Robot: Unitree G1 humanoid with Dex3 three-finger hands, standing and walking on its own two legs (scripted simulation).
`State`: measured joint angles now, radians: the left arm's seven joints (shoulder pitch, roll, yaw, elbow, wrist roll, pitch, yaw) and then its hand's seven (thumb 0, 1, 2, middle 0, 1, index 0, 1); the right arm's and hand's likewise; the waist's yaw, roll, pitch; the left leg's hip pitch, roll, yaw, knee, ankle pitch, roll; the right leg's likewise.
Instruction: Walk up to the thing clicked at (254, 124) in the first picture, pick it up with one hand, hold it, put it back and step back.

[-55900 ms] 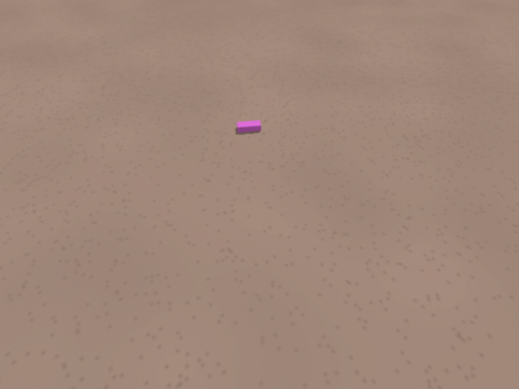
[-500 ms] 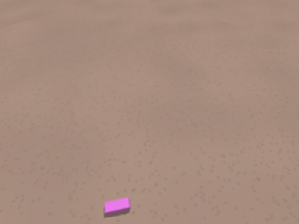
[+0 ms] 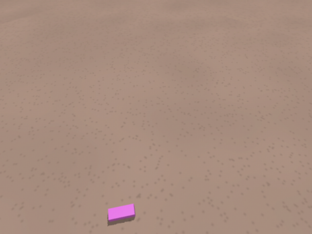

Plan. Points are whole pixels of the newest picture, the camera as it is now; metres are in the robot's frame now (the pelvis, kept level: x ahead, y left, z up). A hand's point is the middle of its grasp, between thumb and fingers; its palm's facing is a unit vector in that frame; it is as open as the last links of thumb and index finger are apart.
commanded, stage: step back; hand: left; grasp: from above
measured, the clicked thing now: (121, 212) +0.39 +0.25 -0.76
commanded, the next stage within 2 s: none
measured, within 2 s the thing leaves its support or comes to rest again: neither
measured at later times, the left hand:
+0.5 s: hand out of the picture +0.05 +0.31 -0.18, palm faces -0.10 -0.93 -0.36, open 7.4 cm
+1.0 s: hand out of the picture -0.06 +0.28 -0.15, palm faces -0.07 -0.91 -0.40, open 7.4 cm
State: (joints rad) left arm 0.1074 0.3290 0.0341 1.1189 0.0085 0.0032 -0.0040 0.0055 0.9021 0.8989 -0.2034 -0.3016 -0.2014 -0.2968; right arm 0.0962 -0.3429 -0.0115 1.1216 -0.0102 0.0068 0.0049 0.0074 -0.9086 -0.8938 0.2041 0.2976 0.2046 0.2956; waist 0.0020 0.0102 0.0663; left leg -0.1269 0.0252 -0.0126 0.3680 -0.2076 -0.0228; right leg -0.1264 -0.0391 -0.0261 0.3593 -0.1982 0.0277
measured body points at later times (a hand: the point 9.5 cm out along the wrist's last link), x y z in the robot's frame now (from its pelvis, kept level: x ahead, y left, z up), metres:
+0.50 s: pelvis -0.08 +0.05 -0.01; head +0.00 +0.07 +0.43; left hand +0.06 +0.35 -0.15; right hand -0.02 -0.27 -0.12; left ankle -0.04 +0.13 -0.75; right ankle -0.12 -0.10 -0.66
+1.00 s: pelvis -0.21 +0.03 -0.02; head -0.15 +0.02 +0.42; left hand -0.06 +0.33 -0.13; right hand -0.15 -0.30 -0.14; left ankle -0.22 +0.15 -0.71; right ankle -0.16 -0.09 -0.75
